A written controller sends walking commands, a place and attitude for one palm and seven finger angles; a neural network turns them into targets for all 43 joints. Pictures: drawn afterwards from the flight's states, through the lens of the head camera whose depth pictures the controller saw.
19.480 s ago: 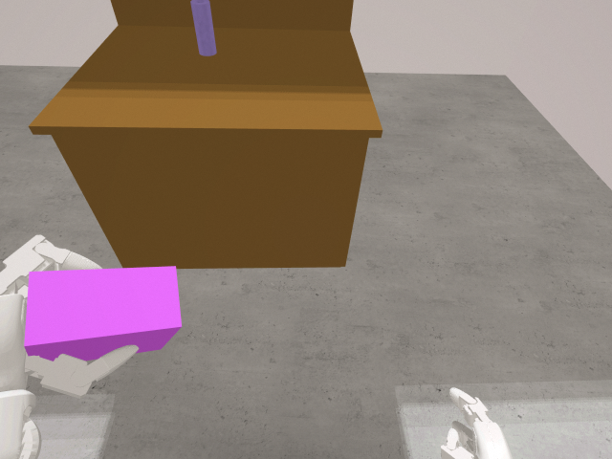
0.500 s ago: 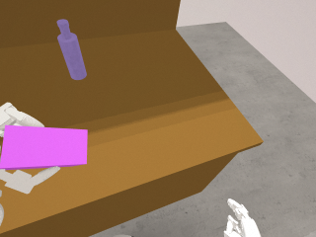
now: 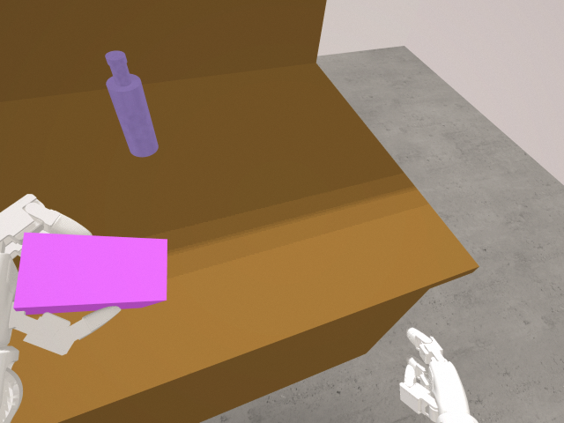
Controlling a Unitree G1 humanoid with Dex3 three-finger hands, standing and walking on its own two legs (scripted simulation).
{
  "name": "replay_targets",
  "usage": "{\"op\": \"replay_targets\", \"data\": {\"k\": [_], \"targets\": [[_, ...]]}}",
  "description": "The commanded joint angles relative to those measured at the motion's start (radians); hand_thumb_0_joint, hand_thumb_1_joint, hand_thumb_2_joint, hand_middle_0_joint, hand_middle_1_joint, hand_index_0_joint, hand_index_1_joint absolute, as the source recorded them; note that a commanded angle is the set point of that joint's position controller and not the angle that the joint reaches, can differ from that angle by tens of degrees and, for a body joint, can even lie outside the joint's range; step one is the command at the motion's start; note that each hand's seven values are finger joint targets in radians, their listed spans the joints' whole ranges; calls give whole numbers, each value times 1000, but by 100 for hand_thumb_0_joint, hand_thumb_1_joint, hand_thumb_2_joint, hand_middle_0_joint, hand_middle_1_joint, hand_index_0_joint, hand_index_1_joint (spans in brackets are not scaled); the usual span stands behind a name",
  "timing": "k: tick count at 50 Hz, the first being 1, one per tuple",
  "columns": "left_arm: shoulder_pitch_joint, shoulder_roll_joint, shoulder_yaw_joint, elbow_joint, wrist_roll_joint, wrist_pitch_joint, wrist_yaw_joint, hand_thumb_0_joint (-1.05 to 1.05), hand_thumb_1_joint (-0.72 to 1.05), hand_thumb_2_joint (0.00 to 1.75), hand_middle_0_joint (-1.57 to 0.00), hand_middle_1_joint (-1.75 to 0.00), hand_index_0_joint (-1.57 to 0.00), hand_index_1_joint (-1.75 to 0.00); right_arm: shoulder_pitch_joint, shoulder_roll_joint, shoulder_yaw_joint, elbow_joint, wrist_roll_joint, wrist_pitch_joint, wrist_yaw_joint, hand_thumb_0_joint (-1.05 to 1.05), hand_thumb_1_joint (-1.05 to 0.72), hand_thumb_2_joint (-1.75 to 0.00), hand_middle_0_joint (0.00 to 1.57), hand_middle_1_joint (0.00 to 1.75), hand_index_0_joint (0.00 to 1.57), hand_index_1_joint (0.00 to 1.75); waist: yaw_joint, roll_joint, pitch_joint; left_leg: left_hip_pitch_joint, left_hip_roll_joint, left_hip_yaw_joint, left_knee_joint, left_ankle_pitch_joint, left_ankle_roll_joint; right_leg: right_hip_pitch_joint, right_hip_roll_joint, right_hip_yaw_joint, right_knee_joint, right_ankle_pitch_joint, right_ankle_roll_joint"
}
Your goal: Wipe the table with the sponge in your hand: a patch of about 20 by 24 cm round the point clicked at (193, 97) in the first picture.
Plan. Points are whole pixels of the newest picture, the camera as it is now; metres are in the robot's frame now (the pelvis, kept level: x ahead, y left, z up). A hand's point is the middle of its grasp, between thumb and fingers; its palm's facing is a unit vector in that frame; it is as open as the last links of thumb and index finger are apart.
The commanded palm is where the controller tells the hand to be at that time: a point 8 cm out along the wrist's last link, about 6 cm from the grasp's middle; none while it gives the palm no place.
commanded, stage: look again from close up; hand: left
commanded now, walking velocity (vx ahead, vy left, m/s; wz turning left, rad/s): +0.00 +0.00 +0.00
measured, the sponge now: (114, 276) +0.23 +0.21 +0.13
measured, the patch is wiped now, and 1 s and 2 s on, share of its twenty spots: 0.00 0.00 0.00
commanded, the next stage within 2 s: shuffle to correct the standing spot in 0.32 s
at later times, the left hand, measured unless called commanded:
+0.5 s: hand (84, 277) +0.22 +0.23 +0.15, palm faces +0.33 -0.85 -0.40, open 10.3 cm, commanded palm +0.16 +0.27 +0.17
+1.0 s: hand (140, 287) +0.21 +0.17 +0.16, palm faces +0.30 -0.86 -0.42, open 10.3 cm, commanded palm +0.16 +0.21 +0.17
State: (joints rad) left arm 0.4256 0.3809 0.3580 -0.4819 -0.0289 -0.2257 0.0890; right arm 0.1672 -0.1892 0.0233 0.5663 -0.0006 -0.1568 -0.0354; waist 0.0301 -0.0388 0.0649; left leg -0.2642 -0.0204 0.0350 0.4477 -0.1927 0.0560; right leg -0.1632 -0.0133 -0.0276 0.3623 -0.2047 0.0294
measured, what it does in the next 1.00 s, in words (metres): shifts its weight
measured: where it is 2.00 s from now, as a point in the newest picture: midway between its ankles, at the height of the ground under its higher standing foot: outside the picture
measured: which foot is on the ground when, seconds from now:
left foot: down 0.00-1.00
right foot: down 0.00-1.00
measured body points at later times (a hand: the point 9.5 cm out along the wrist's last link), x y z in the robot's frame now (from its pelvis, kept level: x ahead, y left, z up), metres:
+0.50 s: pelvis +0.00 -0.01 +0.00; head +0.02 +0.01 +0.45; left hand +0.20 +0.28 +0.17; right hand +0.17 -0.24 -0.07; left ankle +0.03 +0.08 -0.74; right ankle -0.01 -0.14 -0.74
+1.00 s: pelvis -0.01 -0.06 +0.00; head +0.03 -0.05 +0.45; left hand +0.19 +0.22 +0.18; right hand +0.17 -0.29 -0.08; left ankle +0.03 +0.08 -0.74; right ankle -0.01 -0.14 -0.74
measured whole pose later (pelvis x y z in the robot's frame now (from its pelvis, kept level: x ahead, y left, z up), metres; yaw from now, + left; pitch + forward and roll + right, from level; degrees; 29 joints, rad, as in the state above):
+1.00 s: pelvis -0.01 -0.06 +0.00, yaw -1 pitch +1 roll -1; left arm 0.47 0.39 0.36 -0.52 -0.07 -0.17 0.07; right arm 0.19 -0.19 0.00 0.56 0.00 -0.13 -0.04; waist 0.01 0.00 0.06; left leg -0.31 0.07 0.01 0.47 -0.19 -0.03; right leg -0.22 0.08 -0.05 0.40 -0.21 -0.06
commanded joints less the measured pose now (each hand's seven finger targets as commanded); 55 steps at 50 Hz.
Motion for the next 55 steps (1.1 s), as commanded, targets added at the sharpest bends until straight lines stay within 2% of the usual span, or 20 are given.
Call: {"op": "replay_targets", "data": {"k": [1, 2, 6, 7, 11, 12, 21, 22, 26, 27, 31, 32, 36, 37, 41, 42, 45, 51, 52, 55], "targets": [[-96, 162, 110, -223, -10, -52, 30, 0, 10, 130, -120, -160, -120, -160, -60, -138, -53, -141, 14, -43, -17, 0, -90, -90, 20, 30, 20, 30, -14, 131, -190, 95, 106, -100, -101, 112, -53, 33, -35, 49, -21, 146, -43], [-81, 128, 78, -192, -17, -55, 24, 0, 10, 130, -120, -160, -120, -160, -49, -135, -48, -137, 8, -37, -18, 0, -90, -90, 20, 30, 20, 30, -14, 124, -177, 74, 104, -103, -107, 83, -45, 35, -35, 34, -35, 129, -40], [-86, 179, 127, -233, -9, -56, 36, 0, 10, 130, -120, -160, -120, -160, -62, -139, -55, -141, 13, -43, -20, 0, -90, -90, 20, 30, 20, 30, -12, 137, -195, 85, 106, -107, -108, 87, -49, 45, -36, 45, -18, 132, -44], [-65, 127, 77, -211, -17, -60, 25, 0, 10, 130, -120, -160, -120, -160, -49, -134, -48, -139, 8, -37, -19, 0, -90, -90, 20, 30, 20, 30, -13, 132, -186, 76, 105, -113, -117, 74, -45, 42, -32, 31, -28, 117, -43], [-48, 177, 130, -218, -12, -55, 34, 0, 10, 130, -120, -160, -120, -160, -57, -138, -56, -138, 15, -42, -21, 0, -90, -90, 20, 30, 20, 30, -13, 114, -199, 90, 107, -102, -103, 83, -47, 40, -39, 46, -25, 132, -44], [-25, 136, 95, -192, -21, -56, 25, 0, 10, 130, -120, -160, -120, -160, -43, -136, -51, -135, 8, -35, -21, 0, -90, -90, 20, 30, 20, 30, -13, 103, -191, 78, 105, -105, -107, 82, -41, 42, -36, 34, -37, 132, -41], [-47, 167, 114, -194, -18, -40, 29, 0, 10, 130, -120, -160, -120, -160, -57, -140, -55, -134, 17, -33, -25, 0, -90, -90, 20, 30, 20, 30, -18, 107, -173, 85, 101, -100, -101, 65, -40, 16, -44, 61, -49, 125, -46], [-45, 135, 83, -175, -25, -43, 23, 0, 10, 130, -120, -160, -120, -160, -48, -134, -49, -132, 12, -30, -25, 0, -90, -90, 20, 30, 20, 30, -18, 88, -163, 82, 106, -104, -112, 44, -37, 7, -37, 45, -61, 101, -41], [-97, 184, 123, -228, -20, -44, 31, 0, 10, 130, -120, -160, -120, -160, -63, -133, -55, -137, 18, -36, -27, 0, -90, -90, 20, 30, 20, 30, -18, 142, -166, 96, 130, -116, -147, 66, -53, 4, -14, 39, -22, 82, -36], [-81, 144, 92, -207, -29, -46, 23, 0, 10, 130, -120, -160, -120, -160, -51, -131, -52, -137, 12, -30, -25, 0, -90, -90, 20, 30, 20, 30, -15, 150, -164, 85, 140, -120, -157, 58, -47, 11, -7, 25, -24, 70, -31], [-63, 172, 123, -238, -27, -41, 23, 0, 10, 130, -120, -160, -120, -160, -52, -129, -63, -148, 17, -34, -17, 0, -90, -90, 20, 30, 20, 30, -15, 161, -193, 114, 162, -113, -132, 161, -56, 8, -5, 24, 9, 98, -33], [-49, 135, 88, -212, -37, -40, 14, 0, 10, 130, -120, -160, -120, -160, -44, -127, -58, -148, 13, -29, -14, 0, -90, -90, 20, 30, 20, 30, -15, 156, -181, 88, 170, -118, -144, 125, -48, 10, -1, 13, 5, 73, -29], [-32, 174, 134, -225, -34, -31, 17, 0, 10, 130, -120, -160, -120, -160, -47, -129, -67, -155, 16, -29, -9, 0, -90, -90, 20, 30, 20, 30, -16, 146, -190, 79, 178, -108, -117, 107, -46, 4, -5, 27, 4, 87, -33], [-28, 136, 95, -211, -44, -30, 8, 0, 10, 130, -120, -160, -120, -160, -41, -126, -62, -155, 14, -23, -7, 0, -90, -90, 20, 30, 20, 30, -18, 135, -181, 63, 177, -112, -120, 77, -42, 2, -2, 21, -8, 77, -30], [-30, 184, 140, -247, -44, -23, 12, 0, 10, 130, -120, -160, -120, -160, -51, -131, -72, -161, 15, -25, -12, 0, -90, -90, 20, 30, 20, 30, -20, 134, -189, 76, 163, -92, -77, 74, -45, -22, -14, 53, -21, 115, -40], [-24, 148, 106, -225, -54, -22, 6, 0, 10, 130, -120, -160, -120, -160, -45, -126, -66, -159, 13, -20, -12, 0, -90, -90, 20, 30, 20, 30, -20, 119, -183, 61, 159, -91, -74, 53, -42, -21, -13, 46, -32, 105, -36], [-33, 173, 124, -252, -58, -16, 6, 0, 10, 130, -120, -160, -120, -160, -45, -132, -80, -165, 15, -23, -17, 0, -90, -90, 20, 30, 20, 30, -20, 99, -190, 77, 150, -84, -32, 52, -44, -46, -32, 79, -37, 132, -49], [23, 214, 169, -300, -70, -20, 6, 0, 10, 130, -120, -160, -120, -160, -55, -129, -83, -171, 15, -20, -27, 0, -90, -90, 20, 30, 20, 30, -19, 111, -220, 99, 153, -62, 37, 237, -46, -65, -49, 78, -13, 279, -45], [37, 190, 147, -291, -74, -27, 0, 0, 10, 130, -120, -160, -120, -160, -40, -129, -78, -169, 8, -12, -25, 0, -90, -90, 20, 30, 20, 30, -18, 100, -227, 85, 155, -60, 39, 251, -44, -54, -46, 60, -10, 282, -36], [60, 215, 186, -288, -72, -46, -2, 0, 10, 130, -120, -160, -120, -160, -28, -127, -93, -173, 8, -7, -28, 0, -90, -90, 20, 30, 20, 30, -20, 67, -231, 74, 146, -44, 86, 249, -49, -67, -69, 74, -8, 356, -27]]}}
